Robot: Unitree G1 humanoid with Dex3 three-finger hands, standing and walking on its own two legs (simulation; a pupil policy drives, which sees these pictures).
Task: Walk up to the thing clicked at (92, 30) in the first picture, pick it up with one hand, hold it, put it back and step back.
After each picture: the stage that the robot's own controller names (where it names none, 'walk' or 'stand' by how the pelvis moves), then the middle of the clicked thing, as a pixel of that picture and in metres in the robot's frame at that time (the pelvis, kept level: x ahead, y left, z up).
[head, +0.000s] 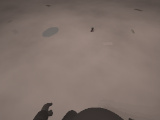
stand; (92, 29) +2.22 +0.03 -0.72
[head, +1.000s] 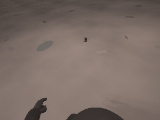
walk; (85, 39) +2.08 +0.28 -0.69
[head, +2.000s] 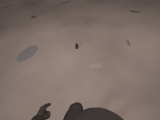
walk; (76, 46) +1.44 +0.45 -0.71
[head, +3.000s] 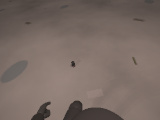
walk; (73, 64) +0.95 +0.40 -0.71
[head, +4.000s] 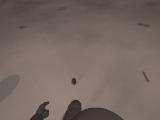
walk; (74, 81) +0.60 +0.29 -0.71
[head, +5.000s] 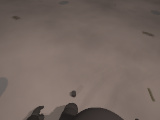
walk; (73, 94) +0.37 +0.16 -0.69
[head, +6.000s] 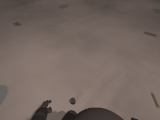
stand; (72, 101) +0.30 +0.18 -0.72
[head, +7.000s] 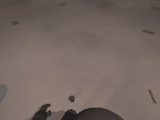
stand; (72, 98) +0.32 +0.19 -0.72
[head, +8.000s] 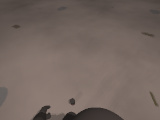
stand; (72, 101) +0.31 +0.19 -0.73
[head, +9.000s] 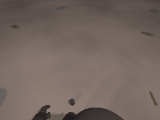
stand; (72, 102) +0.30 +0.19 -0.73
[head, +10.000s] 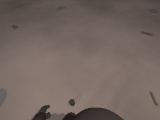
go down; (72, 102) +0.29 +0.19 -0.73
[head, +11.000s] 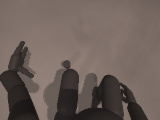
go down; (67, 64) +0.38 +0.20 -0.35
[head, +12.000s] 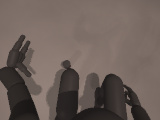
go down; (67, 65) +0.38 +0.21 -0.31
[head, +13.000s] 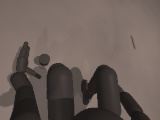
close in; (44, 60) +0.37 +0.24 -0.22
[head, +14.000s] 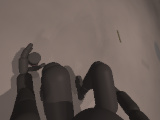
close; (34, 59) +0.37 +0.25 -0.22
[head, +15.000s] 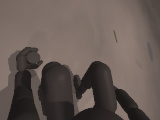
lift; (32, 59) +0.36 +0.24 -0.22
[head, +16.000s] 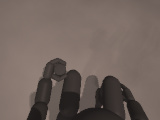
lift; (60, 71) +0.29 +0.22 -0.06
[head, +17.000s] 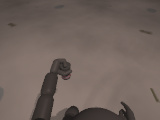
hold; (65, 71) +0.33 +0.17 +0.05
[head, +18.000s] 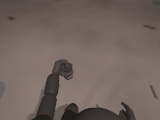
hold; (67, 71) +0.33 +0.17 +0.01
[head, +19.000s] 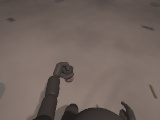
hold; (68, 74) +0.32 +0.16 +0.00
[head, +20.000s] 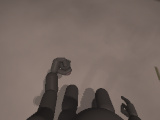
crouch; (66, 68) +0.35 +0.17 -0.06
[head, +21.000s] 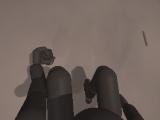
lower; (48, 57) +0.39 +0.22 -0.19
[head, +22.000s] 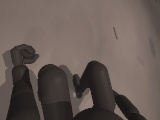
lower; (29, 55) +0.40 +0.25 -0.22
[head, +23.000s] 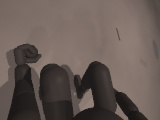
lower; (31, 55) +0.39 +0.25 -0.22
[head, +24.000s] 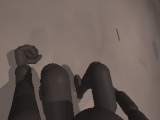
lower; (32, 55) +0.39 +0.25 -0.22
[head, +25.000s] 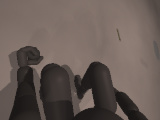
lower; (33, 57) +0.38 +0.24 -0.22
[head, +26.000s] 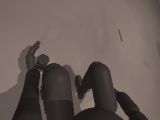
withdraw; (42, 62) +0.36 +0.20 -0.23
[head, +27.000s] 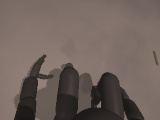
walk; (68, 67) +0.36 +0.16 -0.29
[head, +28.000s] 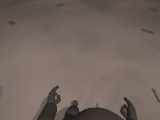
stand; (75, 103) +0.28 +0.12 -0.65
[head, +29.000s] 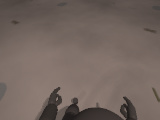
stand; (75, 101) +0.30 +0.14 -0.66
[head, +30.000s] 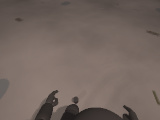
stand; (75, 100) +0.30 +0.13 -0.68
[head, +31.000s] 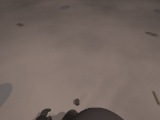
walk; (77, 102) +0.30 +0.13 -0.72
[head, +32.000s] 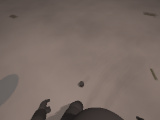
walk; (81, 84) +0.45 +0.12 -0.71
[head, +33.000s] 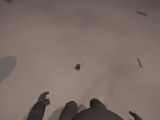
walk; (78, 67) +0.69 +0.14 -0.71
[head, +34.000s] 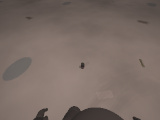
stand; (82, 65) +0.91 +0.17 -0.71
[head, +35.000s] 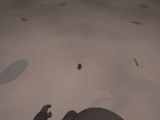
stand; (79, 66) +0.91 +0.18 -0.72
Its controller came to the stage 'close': yes
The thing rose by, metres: 0.72
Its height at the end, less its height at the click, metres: +0.00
